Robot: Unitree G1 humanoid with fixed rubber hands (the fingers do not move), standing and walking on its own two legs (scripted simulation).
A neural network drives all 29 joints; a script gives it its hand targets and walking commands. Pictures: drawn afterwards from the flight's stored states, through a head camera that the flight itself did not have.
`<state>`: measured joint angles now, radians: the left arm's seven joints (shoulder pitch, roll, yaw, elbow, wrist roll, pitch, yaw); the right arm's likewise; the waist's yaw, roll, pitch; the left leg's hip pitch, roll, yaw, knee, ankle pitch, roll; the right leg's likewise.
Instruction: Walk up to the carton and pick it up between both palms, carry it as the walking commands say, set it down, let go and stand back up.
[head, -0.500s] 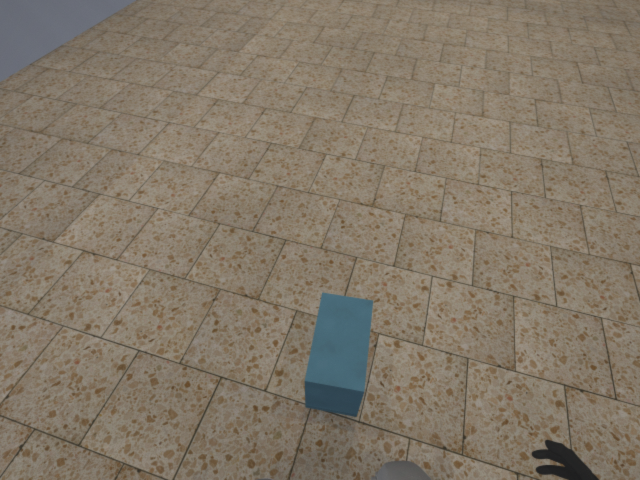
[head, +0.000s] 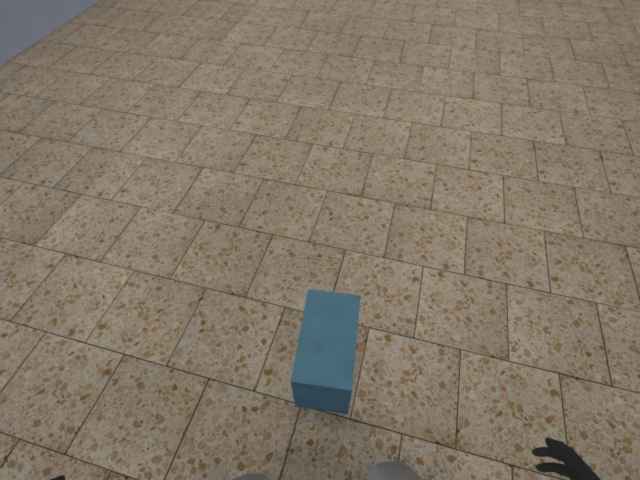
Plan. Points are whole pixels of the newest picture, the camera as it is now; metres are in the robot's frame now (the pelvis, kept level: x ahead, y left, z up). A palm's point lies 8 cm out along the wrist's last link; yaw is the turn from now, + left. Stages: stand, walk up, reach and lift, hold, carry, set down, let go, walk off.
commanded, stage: walk up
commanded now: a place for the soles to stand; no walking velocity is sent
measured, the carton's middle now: (327, 351) +0.53 -0.03 -0.63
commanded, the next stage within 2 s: none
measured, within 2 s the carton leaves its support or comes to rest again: neither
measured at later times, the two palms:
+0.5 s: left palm out of the picture +0.10 +0.34 -0.06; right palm out of the picture +0.09 -0.32 -0.08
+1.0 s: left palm out of the picture +0.16 +0.48 -0.08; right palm out of the picture +0.08 -0.21 -0.09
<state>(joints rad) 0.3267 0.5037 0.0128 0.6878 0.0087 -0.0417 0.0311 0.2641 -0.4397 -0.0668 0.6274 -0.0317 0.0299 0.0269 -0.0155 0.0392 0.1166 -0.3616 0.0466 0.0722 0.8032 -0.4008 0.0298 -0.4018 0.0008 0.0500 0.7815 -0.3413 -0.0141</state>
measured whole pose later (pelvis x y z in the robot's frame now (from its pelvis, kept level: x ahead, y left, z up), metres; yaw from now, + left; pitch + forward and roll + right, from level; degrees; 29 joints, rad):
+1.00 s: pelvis +0.04 +0.14 -0.02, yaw -11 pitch -5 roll -3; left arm 0.43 0.50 0.06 0.69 0.02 -0.05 0.10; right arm 0.26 -0.47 -0.08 0.65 -0.03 0.06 0.05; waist -0.02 0.07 0.11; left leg -0.46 0.06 0.05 0.96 -0.42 0.03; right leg -0.45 0.03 0.24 1.07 -0.48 -0.03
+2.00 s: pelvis +0.07 +0.11 +0.01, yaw -14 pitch -4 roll +2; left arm 0.28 0.49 0.02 0.69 0.02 0.02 0.00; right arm 0.27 -0.41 -0.08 0.68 -0.03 0.01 -0.01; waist -0.03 -0.04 0.14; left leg -0.25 0.00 0.11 0.71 -0.39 0.04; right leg -0.43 0.06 0.11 0.73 -0.28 -0.03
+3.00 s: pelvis +0.08 +0.08 +0.01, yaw -16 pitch +0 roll +1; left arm 0.28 0.48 0.02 0.69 0.02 -0.02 -0.02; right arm 0.27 -0.42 -0.08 0.68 -0.03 -0.02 0.01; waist -0.02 -0.02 0.06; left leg -0.28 0.05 0.11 0.69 -0.40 0.01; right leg -0.40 0.06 0.12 0.72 -0.31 -0.02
